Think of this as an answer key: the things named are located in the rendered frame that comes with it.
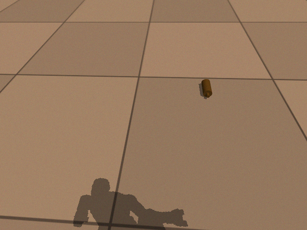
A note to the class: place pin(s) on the bottle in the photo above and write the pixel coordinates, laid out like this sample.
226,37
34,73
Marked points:
206,88

